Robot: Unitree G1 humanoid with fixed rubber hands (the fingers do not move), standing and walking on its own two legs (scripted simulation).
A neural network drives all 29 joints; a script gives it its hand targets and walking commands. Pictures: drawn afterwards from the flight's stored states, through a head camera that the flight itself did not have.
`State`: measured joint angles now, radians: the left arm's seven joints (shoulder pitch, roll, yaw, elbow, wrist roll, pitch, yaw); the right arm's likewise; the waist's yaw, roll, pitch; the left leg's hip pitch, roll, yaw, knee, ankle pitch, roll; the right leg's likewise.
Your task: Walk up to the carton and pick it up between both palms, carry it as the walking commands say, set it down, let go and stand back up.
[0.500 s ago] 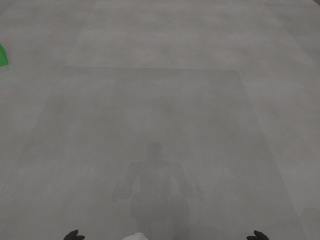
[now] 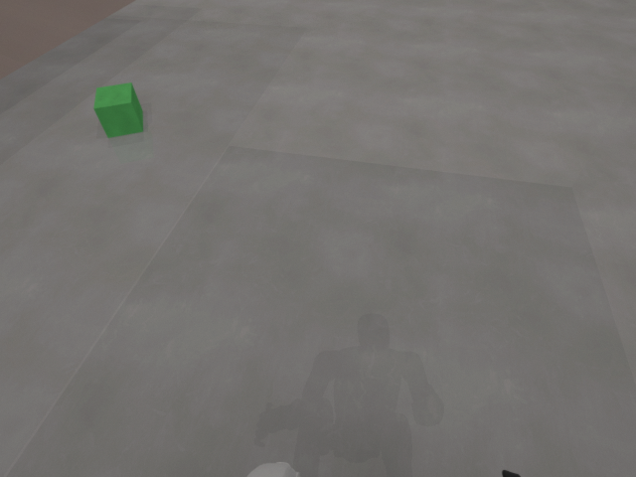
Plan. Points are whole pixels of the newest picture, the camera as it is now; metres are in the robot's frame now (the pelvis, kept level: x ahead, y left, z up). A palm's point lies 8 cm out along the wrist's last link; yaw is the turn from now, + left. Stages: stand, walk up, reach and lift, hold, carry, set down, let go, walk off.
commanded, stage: walk up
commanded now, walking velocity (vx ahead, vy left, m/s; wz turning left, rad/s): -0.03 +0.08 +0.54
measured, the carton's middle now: (120, 109) +2.16 +1.23 -0.67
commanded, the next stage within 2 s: none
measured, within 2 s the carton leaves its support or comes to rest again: neither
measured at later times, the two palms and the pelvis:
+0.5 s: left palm out of the picture +0.08 +0.30 -0.10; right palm (499, 476) +0.17 -0.22 -0.12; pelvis +0.06 +0.02 +0.00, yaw +13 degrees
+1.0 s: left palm (10, 431) +0.22 +0.46 -0.10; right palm (384, 396) +0.27 -0.08 -0.10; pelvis +0.19 +0.17 +0.01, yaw +23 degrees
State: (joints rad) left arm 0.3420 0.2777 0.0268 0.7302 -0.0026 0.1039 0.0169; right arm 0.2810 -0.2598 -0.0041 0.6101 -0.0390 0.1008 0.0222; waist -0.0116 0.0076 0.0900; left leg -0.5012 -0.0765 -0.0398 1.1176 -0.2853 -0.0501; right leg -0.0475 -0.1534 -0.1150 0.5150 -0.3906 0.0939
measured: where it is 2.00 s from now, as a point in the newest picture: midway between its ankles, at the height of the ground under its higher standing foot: (196, 357)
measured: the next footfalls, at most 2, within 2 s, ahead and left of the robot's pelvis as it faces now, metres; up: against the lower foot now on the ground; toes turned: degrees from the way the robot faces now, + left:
left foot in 0.10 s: +0.09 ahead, +0.13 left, +0.00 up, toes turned +3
right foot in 0.40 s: +0.12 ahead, -0.12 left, +0.00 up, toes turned +2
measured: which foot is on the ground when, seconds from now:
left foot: up 0.00-0.08, down 0.10-0.40, up 0.42-0.72, down 0.74-1.00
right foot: down 0.00-0.10, up 0.12-0.38, down 0.40-0.74, up 0.76-1.00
